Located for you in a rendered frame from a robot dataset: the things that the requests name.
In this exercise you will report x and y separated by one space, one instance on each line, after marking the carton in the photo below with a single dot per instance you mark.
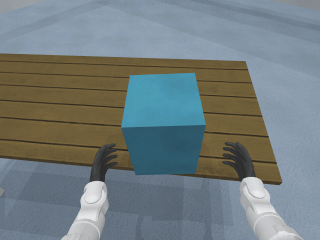
163 123

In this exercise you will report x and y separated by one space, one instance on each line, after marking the robot left forearm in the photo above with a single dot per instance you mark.
90 221

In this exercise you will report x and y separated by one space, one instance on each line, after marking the left robot hand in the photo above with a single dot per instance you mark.
100 166

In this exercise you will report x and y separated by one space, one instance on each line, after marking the right robot hand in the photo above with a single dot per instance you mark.
243 163

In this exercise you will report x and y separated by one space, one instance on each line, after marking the robot right forearm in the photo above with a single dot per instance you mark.
261 215

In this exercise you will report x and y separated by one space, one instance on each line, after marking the table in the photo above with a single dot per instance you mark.
62 109

